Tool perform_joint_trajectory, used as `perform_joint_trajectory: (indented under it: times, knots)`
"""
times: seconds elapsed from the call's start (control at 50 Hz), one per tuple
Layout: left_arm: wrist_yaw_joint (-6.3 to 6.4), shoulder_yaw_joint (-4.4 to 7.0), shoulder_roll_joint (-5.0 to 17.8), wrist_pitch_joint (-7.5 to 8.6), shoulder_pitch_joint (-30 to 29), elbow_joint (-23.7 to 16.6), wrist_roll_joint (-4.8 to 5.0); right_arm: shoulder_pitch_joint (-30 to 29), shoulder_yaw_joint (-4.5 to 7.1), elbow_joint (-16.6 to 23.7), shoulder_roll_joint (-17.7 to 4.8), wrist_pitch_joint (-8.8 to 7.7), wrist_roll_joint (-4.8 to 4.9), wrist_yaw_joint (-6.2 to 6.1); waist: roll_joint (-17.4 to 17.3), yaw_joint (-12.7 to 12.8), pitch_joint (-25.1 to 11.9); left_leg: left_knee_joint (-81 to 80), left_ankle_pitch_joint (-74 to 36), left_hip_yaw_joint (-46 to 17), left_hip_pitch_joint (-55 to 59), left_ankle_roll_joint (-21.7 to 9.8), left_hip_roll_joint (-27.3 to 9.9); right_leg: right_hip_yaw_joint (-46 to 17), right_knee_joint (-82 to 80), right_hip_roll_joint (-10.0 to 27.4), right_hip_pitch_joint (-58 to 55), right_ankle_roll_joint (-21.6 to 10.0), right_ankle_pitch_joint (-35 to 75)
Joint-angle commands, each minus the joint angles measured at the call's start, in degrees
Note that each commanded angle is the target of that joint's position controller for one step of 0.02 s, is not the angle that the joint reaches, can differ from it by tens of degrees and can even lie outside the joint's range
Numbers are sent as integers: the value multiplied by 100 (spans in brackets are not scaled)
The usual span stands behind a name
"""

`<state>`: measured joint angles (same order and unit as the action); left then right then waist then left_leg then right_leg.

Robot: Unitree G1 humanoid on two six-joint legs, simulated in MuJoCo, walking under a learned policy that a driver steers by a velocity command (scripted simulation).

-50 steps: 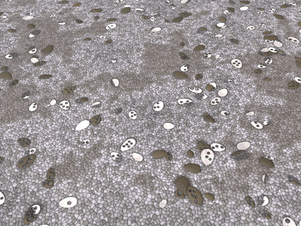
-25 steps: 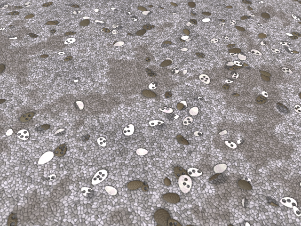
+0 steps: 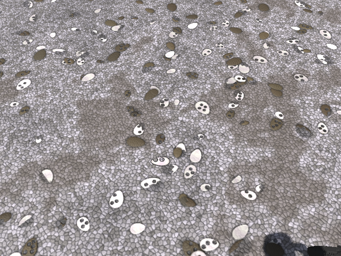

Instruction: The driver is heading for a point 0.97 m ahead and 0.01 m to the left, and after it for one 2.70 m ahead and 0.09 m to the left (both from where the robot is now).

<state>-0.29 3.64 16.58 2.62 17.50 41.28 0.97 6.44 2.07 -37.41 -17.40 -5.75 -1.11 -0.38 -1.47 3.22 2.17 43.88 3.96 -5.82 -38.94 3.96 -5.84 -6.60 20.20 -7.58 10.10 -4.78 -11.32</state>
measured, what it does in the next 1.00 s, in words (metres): walks ahead: left foot, then right foot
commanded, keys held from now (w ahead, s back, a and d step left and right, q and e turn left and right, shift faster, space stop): w+e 0.26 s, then w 0.40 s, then w+q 0.34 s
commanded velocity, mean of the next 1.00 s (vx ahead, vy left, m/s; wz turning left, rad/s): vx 0.50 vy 0.00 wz -0.19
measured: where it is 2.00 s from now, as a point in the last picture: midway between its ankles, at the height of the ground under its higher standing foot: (195, 123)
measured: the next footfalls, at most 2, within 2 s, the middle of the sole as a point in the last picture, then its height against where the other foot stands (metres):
left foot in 0.16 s outside the picture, level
right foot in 0.66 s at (235, 255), level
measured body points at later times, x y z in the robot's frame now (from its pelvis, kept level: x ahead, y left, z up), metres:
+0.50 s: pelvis +0.27 +0.03 +0.00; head +0.29 +0.03 +0.45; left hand +0.53 +0.22 -0.08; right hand +0.21 -0.25 -0.12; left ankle +0.24 +0.16 -0.74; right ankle +0.36 -0.16 -0.69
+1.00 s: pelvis +0.51 -0.09 +0.00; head +0.53 -0.09 +0.45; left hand +0.59 +0.19 -0.12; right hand +0.63 -0.37 -0.11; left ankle +0.70 +0.06 -0.68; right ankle +0.43 -0.16 -0.74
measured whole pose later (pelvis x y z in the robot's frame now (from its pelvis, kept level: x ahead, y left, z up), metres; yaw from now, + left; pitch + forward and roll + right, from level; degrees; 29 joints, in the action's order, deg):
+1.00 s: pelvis +0.51 -0.09 +0.00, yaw -8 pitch +0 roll -2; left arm -0.3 3.8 15.3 5.4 19.2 47.7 -0.8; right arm 9.7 3.4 -44.3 -17.0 -2.4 1.3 1.0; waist -2.9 3.5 1.2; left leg 46.8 -0.9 -4.2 -39.8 0.4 -5.8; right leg 9.4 12.3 -2.9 -0.1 -2.5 -13.1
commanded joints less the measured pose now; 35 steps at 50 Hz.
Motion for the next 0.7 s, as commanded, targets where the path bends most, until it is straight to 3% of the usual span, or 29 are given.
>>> perform_joint_trajectory:
  times: [0.02, 0.06, 0.1, 0.14, 0.16, 0.18, 0.2, 0.22, 0.24, 0.26, 0.3, 0.34, 0.44, 0.5, 0.56, 0.6, 0.62, 0.64, 0.66, 0.68, 0.7]
  knots:
    - [80, 277, 1001, 40, -9, -313, 59, -454, 55, 415, -300, -91, 88, 54, 488, 62, -202, -932, -983, 304, 1282, 54, 480, -944, -590, 1156, 883, -828, 702]
    - [93, 273, 961, 3, 134, -247, 98, -563, 118, 470, -470, -120, 144, 92, 573, 58, -233, -1315, -803, 110, 1330, -14, 506, -1324, -268, 1295, 460, -736, 376]
    - [102, 276, 942, -24, 150, -235, 72, -457, 204, 468, -631, -153, 166, 115, 707, -66, -275, -1492, -307, 20, 1497, -165, 515, -1703, 125, 1447, 82, -619, 304]
    - [87, 227, 766, -45, 79, -271, 35, 204, 321, 322, -771, -194, 150, 85, 770, -456, -505, -1821, -28, 160, 2497, -446, 499, -1705, 782, 1240, 136, -394, 522]
    - [55, 102, 424, -19, 90, -344, -16, 897, 407, 278, -1010, -221, 46, 38, 410, -787, -1138, -1754, 224, -424, 3744, -792, -194, -1349, 2050, 922, 573, -187, 224]
    - [55, -23, 48, 33, 762, -486, 94, 1553, 539, 125, -1505, -151, -70, 15, -1137, -687, -2030, -2073, 1408, -2700, 5774, -1687, -1542, -432, 4007, 99, 2396, 247, -1514]
    - [69, 10, 454, 50, 810, -500, 154, 1701, 499, 48, -1209, -97, 69, 67, -1569, -717, -1976, -2552, 2809, -4081, 5850, -1872, -1948, -340, 5086, 423, 3379, 354, -2234]
    - [79, 133, 886, 17, 354, -483, 146, 1430, 389, 128, -807, -69, 93, 53, -873, -849, -1212, -2688, 3012, -3377, 5230, -1622, -1687, -385, 5483, 672, 3637, 407, -1717]
    - [90, 156, 913, -22, -24, -557, 78, 1160, 333, 157, -660, -25, 60, 35, -461, -809, -755, -2699, 2313, -2534, 4613, -1428, -1438, -168, 5505, 854, 3562, 452, -1295]
    - [76, 167, 849, -29, -236, -638, 20, 945, 287, 118, -536, -2, 38, 31, -339, -712, -397, -2816, 1590, -1913, 4049, -1381, -1196, -130, 5254, 1003, 3452, 477, -989]
    - [25, 146, 593, -59, -222, -662, 49, 843, 238, 12, -411, -30, -2, 41, -548, -513, -152, -3123, 937, -1188, 3345, -1362, -869, -56, 4856, 1196, 2970, 471, -716]
    - [6, 90, 362, -97, -218, -633, 50, 878, 252, -131, -412, -77, 64, 77, -524, -441, -107, -3336, 541, -768, 3158, -1478, -794, 32, 4419, 1192, 2833, 489, -659]
    - [-85, -40, 158, -11, -919, -747, -44, 953, 344, -412, -739, -59, 155, 95, -245, -526, -36, -3566, -310, -12, 3282, -1573, -775, 275, 2639, 1275, 2740, 502, 478]
    - [-167, -82, 137, 67, -1482, -845, -10, 1208, 367, -605, -880, 7, 227, 84, -250, -725, 56, -3547, -389, 302, 3300, -1473, -716, 551, 1804, 1172, 2345, 478, 981]
    - [-212, -56, 250, 93, -1844, -988, 29, 1466, 393, -815, -987, 91, 285, 85, -317, -762, 166, -3429, -513, 275, 3687, -1394, -935, 599, 1350, 1095, 2246, 321, 783]
    - [-227, -4, 376, 108, -1768, -997, 9, 1472, 413, -907, -1065, 159, 321, 66, -385, -602, 104, -3124, -1147, 317, 3931, -1297, -1023, 712, 1083, 975, 1906, 144, 462]
    - [-213, 66, 486, 114, -1386, -894, -22, 1386, 412, -929, -1102, 191, 340, 49, -382, -317, -127, -2634, -2002, 496, 3906, -1184, -922, 859, 838, 821, 1242, 22, 519]
    - [-174, 203, 714, 101, -617, -633, -51, 1418, 366, -956, -1002, 210, 331, 32, -283, 51, -618, -1704, -2673, 760, 3658, -1036, -664, 987, 708, 652, 85, -132, 617]
    - [-105, 339, 1057, 70, 376, -411, -76, 1391, 249, -859, -765, 195, 217, 8, 39, 481, -1327, -239, -1741, 985, 2678, -794, -404, 259, 893, 1290, -1510, -398, 675]
    - [-57, 435, 1653, 43, 739, -357, -148, 1901, 20, -640, -98, 108, 131, 41, 1534, 233, -1985, 1975, 1742, 994, 386, -381, 575, -2492, 386, 2836, -3291, -1285, -358]
    - [-58, 319, 1194, 62, 787, -372, -94, 1727, 108, -750, -495, 2, 249, 55, 1267, 422, -2181, 2850, 2942, 33, -256, -417, 602, -3414, -182, 3046, -3177, -1401, -972]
